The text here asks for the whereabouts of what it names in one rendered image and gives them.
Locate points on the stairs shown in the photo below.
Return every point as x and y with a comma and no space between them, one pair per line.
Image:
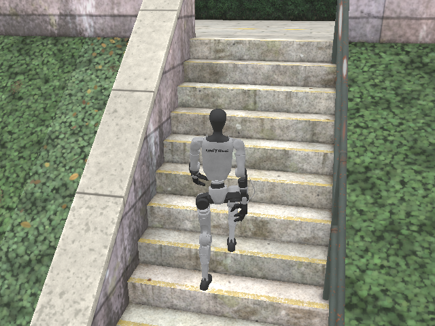
279,99

